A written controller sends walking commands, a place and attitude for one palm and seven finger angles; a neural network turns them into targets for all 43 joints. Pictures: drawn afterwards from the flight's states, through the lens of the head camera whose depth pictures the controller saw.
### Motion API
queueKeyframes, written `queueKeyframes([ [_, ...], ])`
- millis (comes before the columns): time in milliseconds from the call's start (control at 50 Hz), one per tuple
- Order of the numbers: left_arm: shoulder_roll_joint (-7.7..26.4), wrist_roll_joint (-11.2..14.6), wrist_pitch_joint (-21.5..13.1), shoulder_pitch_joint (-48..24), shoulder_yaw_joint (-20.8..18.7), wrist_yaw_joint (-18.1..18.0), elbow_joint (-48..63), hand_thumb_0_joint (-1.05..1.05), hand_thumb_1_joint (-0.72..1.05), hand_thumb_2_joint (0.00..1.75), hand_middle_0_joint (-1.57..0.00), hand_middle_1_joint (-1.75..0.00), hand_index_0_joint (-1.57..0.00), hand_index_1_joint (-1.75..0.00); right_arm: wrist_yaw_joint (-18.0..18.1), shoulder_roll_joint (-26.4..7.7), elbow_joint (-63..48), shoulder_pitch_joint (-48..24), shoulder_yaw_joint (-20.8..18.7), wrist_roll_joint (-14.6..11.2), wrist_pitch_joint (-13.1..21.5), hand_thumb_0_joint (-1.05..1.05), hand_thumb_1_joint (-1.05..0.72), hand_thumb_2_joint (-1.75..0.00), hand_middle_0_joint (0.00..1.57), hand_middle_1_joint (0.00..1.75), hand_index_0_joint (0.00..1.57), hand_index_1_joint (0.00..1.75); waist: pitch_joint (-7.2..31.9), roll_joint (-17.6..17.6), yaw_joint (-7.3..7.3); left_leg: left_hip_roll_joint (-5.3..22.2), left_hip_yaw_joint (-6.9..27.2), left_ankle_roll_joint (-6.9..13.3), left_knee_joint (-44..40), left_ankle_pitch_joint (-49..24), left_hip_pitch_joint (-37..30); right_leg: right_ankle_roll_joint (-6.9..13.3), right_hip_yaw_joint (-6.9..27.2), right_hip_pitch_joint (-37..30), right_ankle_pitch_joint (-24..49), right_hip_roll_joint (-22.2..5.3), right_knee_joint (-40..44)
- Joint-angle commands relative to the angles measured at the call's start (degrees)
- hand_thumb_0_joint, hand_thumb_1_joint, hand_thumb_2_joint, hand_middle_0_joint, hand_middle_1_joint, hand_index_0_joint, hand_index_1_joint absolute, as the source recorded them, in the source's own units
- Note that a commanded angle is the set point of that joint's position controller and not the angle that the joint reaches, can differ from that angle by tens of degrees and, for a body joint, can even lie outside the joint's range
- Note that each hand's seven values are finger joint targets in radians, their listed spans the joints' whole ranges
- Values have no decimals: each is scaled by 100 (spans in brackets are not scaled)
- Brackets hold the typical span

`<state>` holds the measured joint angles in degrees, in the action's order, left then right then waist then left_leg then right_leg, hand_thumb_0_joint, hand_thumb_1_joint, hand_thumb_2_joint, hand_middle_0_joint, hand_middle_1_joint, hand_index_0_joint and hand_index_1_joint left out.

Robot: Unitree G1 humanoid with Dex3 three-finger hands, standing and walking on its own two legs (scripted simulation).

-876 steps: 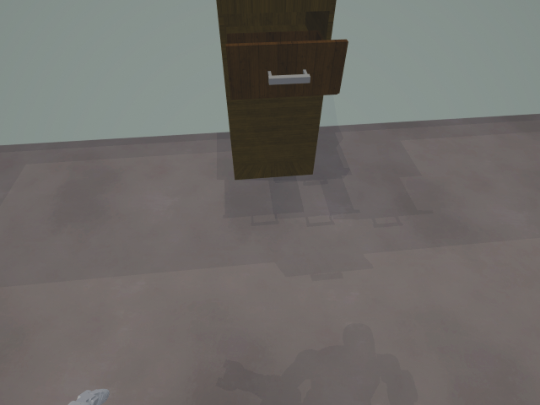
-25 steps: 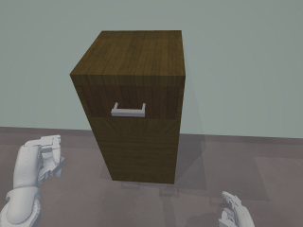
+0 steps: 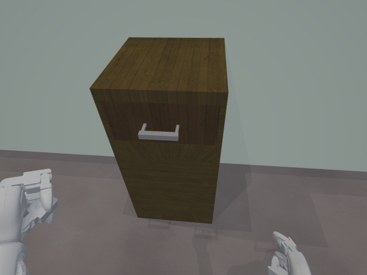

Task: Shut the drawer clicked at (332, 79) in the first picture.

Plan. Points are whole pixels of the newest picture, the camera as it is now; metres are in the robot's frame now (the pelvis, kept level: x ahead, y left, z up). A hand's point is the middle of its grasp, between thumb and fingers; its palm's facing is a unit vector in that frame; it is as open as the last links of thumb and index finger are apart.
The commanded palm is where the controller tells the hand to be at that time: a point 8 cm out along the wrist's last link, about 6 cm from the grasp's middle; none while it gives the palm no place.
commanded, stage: step back with the hand held close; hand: left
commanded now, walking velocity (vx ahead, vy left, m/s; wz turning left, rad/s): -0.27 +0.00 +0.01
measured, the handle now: (159, 131) +0.57 +0.16 -0.03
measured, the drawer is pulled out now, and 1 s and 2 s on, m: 0.00 0.00 0.00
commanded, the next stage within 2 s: stop stepping back and stand still in 1.34 s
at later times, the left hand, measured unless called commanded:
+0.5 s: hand (27, 219) +0.15 +0.27 +0.16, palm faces +0.33 -0.80 -0.50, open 3.3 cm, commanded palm +0.09 +0.30 +0.17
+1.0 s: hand out of the picture +0.10 +0.28 +0.17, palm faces +0.39 -0.76 -0.52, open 3.3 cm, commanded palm +0.02 +0.31 +0.17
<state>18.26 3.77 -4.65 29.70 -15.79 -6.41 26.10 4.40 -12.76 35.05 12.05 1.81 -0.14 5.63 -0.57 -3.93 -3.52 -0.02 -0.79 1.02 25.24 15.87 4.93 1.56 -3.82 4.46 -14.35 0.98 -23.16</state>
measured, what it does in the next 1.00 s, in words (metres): lifts its right foot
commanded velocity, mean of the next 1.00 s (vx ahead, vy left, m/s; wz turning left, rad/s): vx -0.31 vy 0.00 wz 0.00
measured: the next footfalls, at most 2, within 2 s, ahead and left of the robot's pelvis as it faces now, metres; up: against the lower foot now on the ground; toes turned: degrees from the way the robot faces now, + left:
right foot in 1.04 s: -0.22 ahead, -0.10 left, +0.00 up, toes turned +2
left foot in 1.34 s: -0.07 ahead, +0.08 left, +0.00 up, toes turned +1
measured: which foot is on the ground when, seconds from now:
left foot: down 0.00-1.00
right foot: down 0.00-0.84, up 0.86-1.00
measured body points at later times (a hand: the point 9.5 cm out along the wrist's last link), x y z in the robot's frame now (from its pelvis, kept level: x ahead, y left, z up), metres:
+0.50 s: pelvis -0.04 +0.02 +0.00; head -0.02 +0.02 +0.44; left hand +0.13 +0.31 +0.18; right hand +0.14 -0.22 -0.08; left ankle -0.02 +0.11 -0.74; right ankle -0.01 -0.10 -0.74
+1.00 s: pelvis -0.10 +0.03 -0.01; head -0.07 +0.05 +0.44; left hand +0.07 +0.32 +0.20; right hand +0.06 -0.22 -0.09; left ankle -0.02 +0.11 -0.74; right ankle -0.18 -0.10 -0.71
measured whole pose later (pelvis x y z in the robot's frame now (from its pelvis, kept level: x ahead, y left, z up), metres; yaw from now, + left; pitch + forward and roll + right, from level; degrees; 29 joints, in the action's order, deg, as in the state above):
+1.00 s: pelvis -0.10 +0.03 -0.01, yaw +3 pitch +5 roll -4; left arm 25.5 0.5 -14.8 35.7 -25.3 -8.8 35.5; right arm 4.2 -11.0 33.8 14.8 -1.2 1.0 4.0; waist 1.8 -0.9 2.1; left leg -0.8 2.7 3.3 30.6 7.8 27.5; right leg -0.4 1.0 15.6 -17.8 5.1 -39.1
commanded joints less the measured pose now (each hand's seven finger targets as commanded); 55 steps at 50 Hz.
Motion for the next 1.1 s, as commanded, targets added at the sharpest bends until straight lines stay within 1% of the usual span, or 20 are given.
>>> queueKeyframes([
  [0, 1220, -27, -724, -277, -1108, -71, 952, 0, 90, 90, -140, -160, -140, -160, -6, -632, -929, -781, -295, 24, 59, 0, -90, -90, 20, 30, 20, 30, -309, 573, 271, 156, 349, 199, -13, -986, 558, 21, 969, 655, 1249, -667, 846],
  [20, 987, -27, -696, -61, -894, -32, 839, 0, 90, 90, -140, -160, -140, -160, -42, -654, -967, -756, -313, 18, -37, 0, -90, -90, 20, 30, 20, 30, -261, 508, 304, 180, 343, 187, -18, -1121, 515, 11, 882, 682, 1301, -675, 787],
  [80, 866, -19, -760, 383, -791, 5, 926, 0, 90, 90, -140, -160, -140, -160, -84, -715, -1022, -751, -404, 23, -201, 0, -90, -90, 20, 30, 20, 30, 259, 202, 322, 278, 321, 179, -131, -1725, 512, -74, 589, 386, 1762, -606, 421],
  [220, 1389, 34, -813, 783, -1267, -125, 1710, 0, 90, 90, -140, -160, -140, -160, -5, -696, -1291, -810, -512, -59, -458, 0, -90, -90, 20, 30, 20, 30, 1177, 424, 291, 385, 378, 180, -88, -2421, 757, -175, 441, -93, 2448, -505, -151],
  [260, 1537, 39, -834, 706, -1353, -160, 1948, 0, 90, 90, -140, -160, -140, -160, 51, -729, -1331, -816, -515, -57, -461, 0, -90, -90, 20, 30, 20, 30, 1229, 187, 289, 400, 417, 192, -107, -2509, 837, -193, 429, -82, 2492, -466, -268],
  [380, 1323, -3, -825, 843, -1200, -196, 1790, 0, 90, 90, -140, -160, -140, -160, 81, -722, -1290, -739, -535, -43, -416, 0, -90, -90, 20, 30, 20, 30, 886, -75, 317, 541, 593, 260, -345, -1938, 1403, -220, 410, 53, 1822, -320, -478],
  [460, 1290, -78, -879, 738, -1209, -196, 1733, 0, 90, 90, -140, -160, -140, -160, 79, -815, -1298, -751, -570, -16, -343, 0, -90, -90, 20, 30, 20, 30, 633, -177, 325, 665, 794, 374, -674, -780, 2253, -217, 468, -192, 1289, -214, -714],
  [580, 1280, -211, -1006, 490, -1234, -224, 1701, 0, 90, 90, -140, -160, -140, -160, 74, -786, -1342, -710, -541, -17, -239, 0, -90, -90, 20, 30, 20, 30, 218, 185, 390, 614, 891, 494, -729, 1390, 3376, -178, 782, -278, 320, -306, -602],
  [660, 1340, -210, -1111, 347, -1198, -266, 1935, 0, 90, 90, -140, -160, -140, -160, 40, -795, -1278, -552, -581, 23, -160, 0, -90, -90, 20, 30, 20, 30, 252, 577, 472, 270, 641, 336, 115, 1337, 2567, -5, 1210, 855, -993, -672, 400],
  [720, 1304, -177, -1189, 362, -1077, -358, 1935, 0, 90, 90, -140, -160, -140, -160, 40, -704, -1137, -428, -545, 34, -131, 0, -90, -90, 20, 30, 20, 30, 304, 739, 534, 82, 414, 154, 825, 778, 1448, 157, 1157, 2042, -1591, -992, 877],
  [740, 1308, -177, -1224, 319, -1048, -383, 2019, 0, 90, 90, -140, -160, -140, -160, 44, -719, -1109, -421, -537, 40, -123, 0, -90, -90, 20, 30, 20, 30, 336, 613, 560, 105, 465, 156, 778, 742, 1324, 143, 1027, 2157, -1528, -959, 822],
  [780, 1388, -187, -1277, 361, -1139, -415, 2131, 0, 90, 90, -140, -160, -140, -160, 78, -761, -1107, -495, -513, 46, -87, 0, -90, -90, 20, 30, 20, 30, 292, -12, 553, 386, 898, 253, -90, 979, 1723, -33, 644, 1790, -1196, -521, 294],
  [820, 1390, -282, -1337, 469, -1305, -412, 2139, 0, 90, 90, -140, -160, -140, -160, 119, -857, -1157, -645, -529, 59, -14, 0, -90, -90, 20, 30, 20, 30, 417, -1030, 477, 1156, 1798, 604, -1543, 1969, 3431, -248, 372, -5, -181, 182, -1449],
  [840, 1422, -348, -1356, 412, -1401, -392, 2156, 0, 90, 90, -140, -160, -140, -160, 128, -826, -1199, -696, -550, 64, 27, 0, -90, -90, 20, 30, 20, 30, 445, -1154, 379, 1443, 2099, 744, -1839, 2397, 4082, -270, 416, -533, -7, 349, -2192],
  [860, 1479, -369, -1363, 389, -1459, -366, 2144, 0, 90, 90, -140, -160, -140, -160, 139, -774, -1209, -714, -567, 73, 50, 0, -90, -90, 20, 30, 20, 30, 479, -1158, 373, 1542, 2177, 794, -1907, 2341, 4159, -267, 506, -575, -101, 363, -2476],
  [900, 1524, -342, -1371, 558, -1576, -356, 2116, 0, 90, 90, -140, -160, -140, -160, 115, -745, -1194, -636, -615, 105, 129, 0, -90, -90, 20, 30, 20, 30, 606, -627, 331, 1517, 1997, 858, -1408, 1381, 3642, -228, 673, -280, -304, 347, -2281],
  [980, 1270, -139, -1420, 1023, -1343, -210, 1945, 0, 90, 90, -140, -160, -140, -160, -5, -737, -953, -550, -589, 132, 266, 0, -90, -90, 20, 30, 20, 30, 638, -436, 379, 1221, 1684, 696, -955, -76, 2348, -187, 596, 374, -521, 323, -914],
  [1000, 1282, -109, -1461, 967, -1310, -167, 2008, 0, 90, 90, -140, -160, -140, -160, -37, -782, -849, -495, -585, 147, 290, 0, -90, -90, 20, 30, 20, 30, 738, -535, 380, 1169, 1608, 644, -859, -754, 1807, -192, 546, 617, -425, 342, -592],
  [1040, 1430, -56, -1578, 845, -1373, -120, 2072, 0, 90, 90, -140, -160, -140, -160, -68, -789, -637, -408, -591, 192, 338, 0, -90, -90, 20, 30, 20, 30, 1172, -374, 317, 1099, 1377, 568, -287, -3105, 433, -257, 620, 1008, 272, 239, -6],
  [1080, 1535, -64, -1648, 790, -1407, -63, 2258, 0, 90, 90, -140, -160, -140, -160, -150, -756, -592, -343, -607, 173, 310, 0, -90, -90, 20, 30, 20, 30, 1886, -341, 268, 936, 872, 457, 236, -4935, -913, -383, 561, 1202, 925, 244, 92],
])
